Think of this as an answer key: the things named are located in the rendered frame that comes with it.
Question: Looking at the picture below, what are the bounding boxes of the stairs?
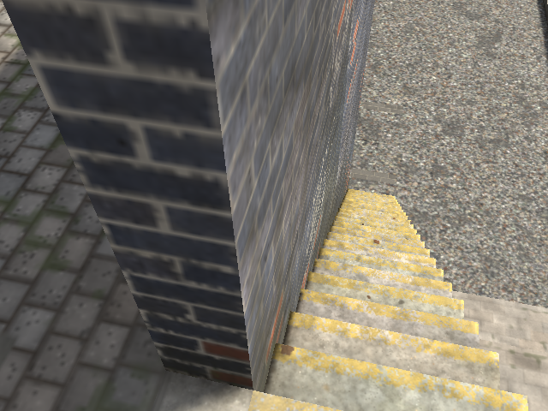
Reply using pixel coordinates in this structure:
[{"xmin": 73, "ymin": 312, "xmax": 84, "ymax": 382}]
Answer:
[{"xmin": 264, "ymin": 188, "xmax": 528, "ymax": 411}]

